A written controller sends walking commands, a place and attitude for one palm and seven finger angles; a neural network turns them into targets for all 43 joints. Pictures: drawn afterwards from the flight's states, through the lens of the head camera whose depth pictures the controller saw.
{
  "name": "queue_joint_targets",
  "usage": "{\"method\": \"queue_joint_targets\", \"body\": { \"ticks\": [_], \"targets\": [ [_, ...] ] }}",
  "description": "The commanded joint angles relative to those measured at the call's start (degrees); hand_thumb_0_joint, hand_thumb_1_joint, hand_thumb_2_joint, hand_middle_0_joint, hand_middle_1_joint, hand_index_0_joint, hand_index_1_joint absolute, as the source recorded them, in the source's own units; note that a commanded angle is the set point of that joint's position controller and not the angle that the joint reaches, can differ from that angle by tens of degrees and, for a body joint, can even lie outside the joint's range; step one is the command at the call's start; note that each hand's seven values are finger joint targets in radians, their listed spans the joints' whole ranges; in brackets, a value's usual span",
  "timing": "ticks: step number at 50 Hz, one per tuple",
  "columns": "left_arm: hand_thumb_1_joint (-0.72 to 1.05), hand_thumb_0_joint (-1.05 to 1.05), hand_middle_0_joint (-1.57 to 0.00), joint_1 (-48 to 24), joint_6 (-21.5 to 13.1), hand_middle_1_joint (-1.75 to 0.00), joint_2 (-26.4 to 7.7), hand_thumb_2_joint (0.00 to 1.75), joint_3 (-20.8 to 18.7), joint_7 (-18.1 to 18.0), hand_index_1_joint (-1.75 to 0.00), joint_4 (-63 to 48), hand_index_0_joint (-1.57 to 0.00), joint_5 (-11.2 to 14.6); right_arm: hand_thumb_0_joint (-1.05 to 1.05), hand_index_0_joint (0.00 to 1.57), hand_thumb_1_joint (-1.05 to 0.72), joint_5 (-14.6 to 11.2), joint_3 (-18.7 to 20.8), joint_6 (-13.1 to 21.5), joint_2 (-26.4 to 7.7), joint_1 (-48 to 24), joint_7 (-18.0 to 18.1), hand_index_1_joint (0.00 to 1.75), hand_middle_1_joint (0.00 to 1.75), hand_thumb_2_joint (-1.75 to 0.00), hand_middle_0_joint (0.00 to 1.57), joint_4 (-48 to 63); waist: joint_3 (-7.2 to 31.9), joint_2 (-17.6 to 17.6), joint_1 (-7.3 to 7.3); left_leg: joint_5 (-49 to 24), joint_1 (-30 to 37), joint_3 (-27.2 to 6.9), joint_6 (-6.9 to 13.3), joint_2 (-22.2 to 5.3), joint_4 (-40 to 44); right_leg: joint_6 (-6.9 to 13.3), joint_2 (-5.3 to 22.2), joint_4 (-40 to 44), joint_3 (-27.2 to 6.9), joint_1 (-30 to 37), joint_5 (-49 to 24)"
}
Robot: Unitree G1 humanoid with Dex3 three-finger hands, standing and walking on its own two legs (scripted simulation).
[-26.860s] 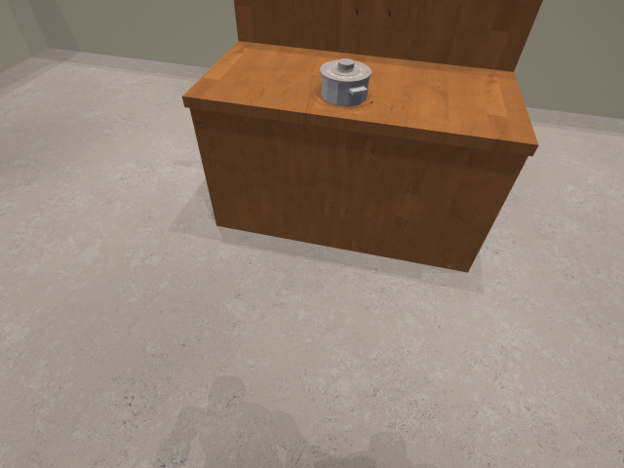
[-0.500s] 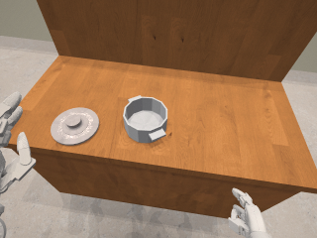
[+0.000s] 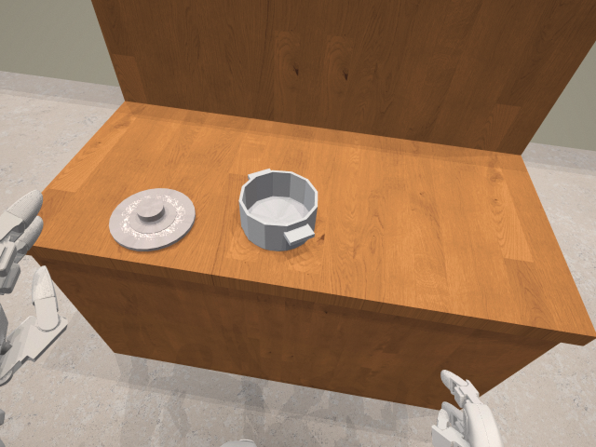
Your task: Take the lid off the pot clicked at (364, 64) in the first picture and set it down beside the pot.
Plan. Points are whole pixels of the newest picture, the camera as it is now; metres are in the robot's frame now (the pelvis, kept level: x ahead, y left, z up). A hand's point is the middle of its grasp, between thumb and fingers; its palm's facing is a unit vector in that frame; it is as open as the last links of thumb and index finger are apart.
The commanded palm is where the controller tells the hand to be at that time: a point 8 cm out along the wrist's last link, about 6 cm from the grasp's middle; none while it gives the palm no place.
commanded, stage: step back with the hand held close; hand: left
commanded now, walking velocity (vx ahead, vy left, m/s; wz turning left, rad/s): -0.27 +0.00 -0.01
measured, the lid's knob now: (150, 210) +0.54 +0.34 -0.08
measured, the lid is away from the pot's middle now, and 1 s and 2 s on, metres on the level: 0.26 0.26 0.26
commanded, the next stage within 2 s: stop stepping back and stand still in 0.84 s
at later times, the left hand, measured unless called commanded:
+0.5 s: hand (24, 381) +0.13 +0.23 +0.18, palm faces +0.35 -0.84 -0.42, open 7.4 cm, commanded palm +0.07 +0.29 +0.19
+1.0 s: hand out of the picture +0.06 +0.24 +0.15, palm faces +0.31 -0.88 -0.36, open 7.4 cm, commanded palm -0.04 +0.28 +0.19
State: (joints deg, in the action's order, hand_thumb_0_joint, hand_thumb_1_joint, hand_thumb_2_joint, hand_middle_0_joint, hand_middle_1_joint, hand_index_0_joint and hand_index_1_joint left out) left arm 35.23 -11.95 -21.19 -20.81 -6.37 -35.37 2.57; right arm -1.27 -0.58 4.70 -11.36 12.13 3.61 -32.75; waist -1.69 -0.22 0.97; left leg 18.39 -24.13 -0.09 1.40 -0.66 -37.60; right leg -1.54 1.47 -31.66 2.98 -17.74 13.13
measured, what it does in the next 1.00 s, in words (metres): walks backwards: right foot, then left foot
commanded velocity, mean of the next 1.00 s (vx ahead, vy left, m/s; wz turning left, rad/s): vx -0.35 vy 0.00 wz -0.01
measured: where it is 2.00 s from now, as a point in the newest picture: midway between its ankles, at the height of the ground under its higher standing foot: outside the picture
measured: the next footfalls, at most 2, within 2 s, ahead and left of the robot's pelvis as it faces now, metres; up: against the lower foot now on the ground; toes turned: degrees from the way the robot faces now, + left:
right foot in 0.68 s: -0.10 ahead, -0.14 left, +0.00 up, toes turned -4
left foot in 0.94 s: -0.11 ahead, +0.11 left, +0.00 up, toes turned +0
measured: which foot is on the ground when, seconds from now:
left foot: down 0.00-0.72, up 0.74-0.92, down 0.94-1.00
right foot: down 0.00-0.46, up 0.48-0.66, down 0.68-0.94, up 0.96-1.00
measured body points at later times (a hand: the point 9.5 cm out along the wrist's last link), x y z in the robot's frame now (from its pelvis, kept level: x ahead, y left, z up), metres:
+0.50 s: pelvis -0.06 +0.00 -0.02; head -0.05 +0.04 +0.43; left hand +0.11 +0.28 +0.20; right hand +0.10 -0.24 -0.08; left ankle +0.08 +0.11 -0.73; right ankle +0.01 -0.14 -0.71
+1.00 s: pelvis -0.18 +0.00 -0.02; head -0.14 +0.05 +0.43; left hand +0.04 +0.28 +0.16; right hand -0.01 -0.25 -0.08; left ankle -0.15 +0.11 -0.73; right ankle -0.14 -0.13 -0.71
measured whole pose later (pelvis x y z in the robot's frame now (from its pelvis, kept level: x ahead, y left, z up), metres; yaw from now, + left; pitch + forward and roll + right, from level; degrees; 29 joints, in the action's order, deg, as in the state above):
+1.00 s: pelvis -0.18 +0.00 -0.02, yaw -3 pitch -1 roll +3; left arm 22.9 -14.9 -24.7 -23.8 -6.1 -30.3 2.2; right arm -1.6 1.7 5.8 -9.5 7.0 0.5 -36.1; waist -6.1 -10.6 -0.7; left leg 20.8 -19.8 4.8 1.0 1.5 -41.1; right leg -1.3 2.8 -54.7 -4.1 -29.1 24.9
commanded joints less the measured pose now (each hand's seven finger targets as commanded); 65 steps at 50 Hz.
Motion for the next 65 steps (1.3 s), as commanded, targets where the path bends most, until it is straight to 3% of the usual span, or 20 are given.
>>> {"method": "queue_joint_targets", "body": {
  "ticks": [1,7,15,18,20,23,27,33,35,37,43,46,47,48,49,50,56,60,63,65],
  "targets": [
    [0.90,0.00,-0.20,-4.19,-3.98,-0.30,-11.06,0.90,-6.10,-1.98,-0.30,-15.37,-0.20,0.20,0.00,0.20,-0.90,0.76,3.07,3.77,-8.14,-5.30,1.15,0.30,0.30,-0.90,0.20,9.16,3.01,0.10,-1.79,5.64,3.18,-7.63,1.50,-5.05,7.02,4.76,8.56,8.07,-9.44,-4.21,2.72],
    [0.90,0.00,-0.20,0.78,-5.05,-0.30,-11.43,0.90,-9.34,-2.06,-0.30,-13.80,-0.20,-1.35,0.00,0.20,-0.90,-0.14,3.65,4.88,-8.48,-5.95,0.76,0.30,0.30,-0.90,0.20,10.84,4.16,15.92,-0.69,24.10,-15.12,-14.35,4.14,-13.56,24.82,0.63,-0.71,-9.44,-0.53,12.12,8.37],
    [0.90,0.00,-0.20,-2.40,-5.78,-0.30,-11.46,0.90,-7.08,-2.07,-0.30,-13.87,-0.20,0.30,0.00,0.20,-0.90,0.70,4.54,4.81,-8.09,-2.55,0.16,0.30,0.30,-0.90,0.20,8.60,2.15,-4.82,-2.13,17.43,1.82,-3.90,-0.73,-3.51,-3.04,7.45,12.18,14.26,-13.73,-12.89,24.46],
    [0.90,0.00,-0.20,-3.54,-5.64,-0.30,-12.79,0.90,-7.87,-3.00,-0.30,-14.77,-0.20,-0.09,0.00,0.20,-0.90,1.25,3.63,4.20,-6.47,-2.37,-0.36,0.30,0.30,-0.90,0.20,6.75,5.47,-6.96,-3.11,7.19,6.82,-2.57,-0.81,-1.86,-8.70,8.75,15.60,12.31,-13.64,-11.98,6.98],
    [0.90,0.00,-0.20,-4.28,-6.12,-0.30,-12.84,0.90,-8.07,-2.88,-0.30,-15.92,-0.20,0.03,0.00,0.20,-0.90,1.10,3.65,3.93,-7.22,-3.85,-0.31,0.30,0.30,-0.90,0.20,7.60,5.01,-3.80,-3.34,8.95,4.05,-7.29,0.71,-4.50,-0.26,6.22,11.35,5.29,-9.02,-10.04,4.24],
    [0.90,0.00,-0.20,-2.87,-6.63,-0.30,-12.26,0.90,-9.22,-3.19,-0.30,-16.51,-0.20,-0.55,0.00,0.20,-0.90,1.04,3.65,5.12,-7.87,-5.65,0.21,0.30,0.30,-0.90,0.20,9.13,3.20,19.56,-2.82,18.85,-9.01,-21.06,5.76,-17.70,24.25,1.20,-1.83,-23.34,-1.33,-3.83,16.72],
    [0.90,0.00,-0.20,-3.36,-6.71,-0.30,-11.75,0.90,-9.82,-2.18,-0.30,-14.95,-0.20,1.21,0.00,0.20,-0.90,0.02,5.75,6.27,-7.79,-3.36,-2.00,0.30,0.30,-0.90,0.20,7.47,6.68,14.01,-2.50,11.10,-6.97,-11.01,4.03,-17.20,22.13,0.32,-4.83,-36.65,-2.87,-2.75,19.70],
    [0.90,0.00,-0.20,-2.24,-6.25,-0.30,-12.57,0.90,-9.91,-0.42,-0.30,-17.52,-0.20,1.51,0.00,0.20,-0.90,0.50,4.25,6.33,-6.32,-3.03,-3.04,0.30,0.30,-0.90,0.20,6.93,9.98,10.95,-0.89,10.50,-0.47,-7.89,0.15,-10.72,7.73,2.44,-1.34,2.99,0.57,7.68,5.18],
    [0.90,0.00,-0.20,-5.06,-7.80,-0.30,-14.72,0.90,-9.92,0.23,-0.30,-17.86,-0.20,1.12,0.00,0.20,-0.90,-0.22,4.31,6.65,-4.91,-1.96,-2.78,0.30,0.30,-0.90,0.20,6.64,9.77,-4.16,-2.05,10.50,4.30,1.40,-2.87,-1.73,-14.75,6.30,7.43,13.50,-3.12,0.43,-3.80],
    [0.90,0.00,-0.20,-6.84,-7.23,-0.30,-16.28,0.90,-9.98,0.01,-0.30,-15.07,-0.20,1.01,0.00,0.20,-0.90,-1.44,5.79,6.16,-6.42,-3.91,-2.47,0.30,0.30,-0.90,0.20,6.66,6.89,-20.23,-1.89,13.56,-0.17,-2.32,-4.29,4.52,-46.10,14.58,22.41,17.35,-22.38,-13.65,-8.77],
    [0.90,0.00,-0.20,-9.61,-7.08,-0.30,-11.47,0.90,-7.87,-1.36,-0.30,-6.64,-0.20,-0.07,0.00,0.20,-0.90,-0.16,1.29,0.42,-3.67,-9.68,-0.48,0.30,0.30,-0.90,0.20,7.50,-3.97,-4.41,-2.71,10.78,-5.07,-2.06,-3.65,-1.00,-11.51,7.07,11.25,-4.07,-7.04,-2.45,-34.93],
    [0.90,0.00,-0.20,-7.93,-7.95,-0.30,-11.79,0.90,-8.88,-2.11,-0.30,-10.29,-0.20,0.82,0.00,0.20,-0.90,-0.50,3.86,3.10,-5.84,-5.40,-0.70,0.30,0.30,-0.90,0.20,6.88,3.51,-1.45,-4.13,-14.05,6.99,2.98,-1.84,-3.56,17.49,3.64,5.79,-16.03,-3.21,0.24,-21.69],
    [0.90,0.00,-0.20,-18.15,2.57,-0.30,6.22,0.90,16.97,4.75,-0.30,33.21,-0.20,-3.30,0.00,0.20,-0.90,0.92,7.91,5.41,-14.17,1.13,-3.74,0.30,0.30,-0.90,0.20,-7.31,3.24,6.00,-9.40,-38.41,15.70,-5.75,-0.66,-9.16,15.77,-0.34,2.69,-28.84,-6.94,-17.34,-0.76],
    [0.90,0.00,-0.20,-21.36,-8.21,-0.30,-17.61,0.90,-11.06,-0.31,-0.30,-29.47,-0.20,1.42,0.00,0.20,-0.90,-1.92,7.52,5.33,-6.55,-5.56,-3.41,0.30,0.30,-0.90,0.20,11.02,11.29,9.05,-1.69,-40.85,22.49,-8.00,5.39,-19.41,17.29,0.44,-2.90,-34.25,-5.90,-12.70,16.35],
    [0.90,0.00,-0.20,-4.39,-10.10,-0.30,-18.23,0.90,-16.12,-1.24,-0.30,-15.84,-0.20,0.11,0.00,0.20,-0.90,0.44,7.08,6.75,-6.76,-2.82,-2.63,0.30,0.30,-0.90,0.20,6.40,13.00,9.55,-3.24,-44.97,23.22,-7.40,5.50,-16.98,13.36,1.07,-4.75,-35.47,-5.49,-15.30,18.33],
    [0.90,0.00,-0.20,1.34,-10.62,-0.30,-19.21,0.90,-14.32,-0.11,-0.30,-24.86,-0.20,0.99,0.00,0.20,-0.90,2.14,5.60,7.05,-7.31,-5.04,-3.14,0.30,0.30,-0.90,0.20,9.74,18.62,18.67,-1.41,-37.94,17.43,-19.42,9.10,-18.36,6.62,0.14,-2.19,-37.11,-9.75,-13.67,20.08],
    [0.90,0.00,-0.20,10.21,-4.25,-0.30,-16.94,0.90,-15.49,-2.59,-0.30,-30.44,-0.20,0.05,0.00,0.20,-0.90,-0.36,4.33,3.92,-4.97,-4.18,-5.88,0.30,0.30,-0.90,0.20,7.43,8.02,19.11,-1.97,-5.83,-0.54,-9.09,5.45,-10.82,4.75,1.86,-1.45,-22.82,-3.60,-5.03,7.76],
    [0.90,0.00,-0.20,-1.42,-4.68,-0.30,-16.06,0.90,-16.11,-1.51,-0.30,-7.67,-0.20,0.49,0.00,0.20,-0.90,-1.20,3.76,2.14,-6.29,-1.26,-3.50,0.30,0.30,-0.90,0.20,9.23,2.98,4.66,-1.93,15.97,-15.33,-2.36,2.39,-6.29,-7.30,3.78,-0.44,-5.13,2.58,8.83,5.38],
    [0.90,0.00,-0.20,-12.10,-3.50,-0.30,-14.60,0.90,-10.47,-0.12,-0.30,3.00,-0.20,1.10,0.00,0.20,-0.90,-2.46,6.42,0.07,-8.70,0.53,-3.22,0.30,0.30,-0.90,0.20,9.01,0.68,-23.62,-3.29,5.97,-8.48,-0.87,-1.63,3.56,-54.62,11.51,15.32,11.93,-20.98,-13.69,-16.23],
    [0.90,0.00,-0.20,-12.42,-2.97,-0.30,-15.31,0.90,-11.40,0.68,-0.30,3.99,-0.20,1.36,0.00,0.20,-0.90,-2.44,5.95,-0.76,-8.40,-2.35,-2.20,0.30,0.30,-0.90,0.20,9.83,-3.62,-19.41,-2.78,2.79,-4.11,-8.58,-0.22,-0.97,-57.86,13.37,16.44,11.40,-22.03,-27.04,3.60]
  ]
}}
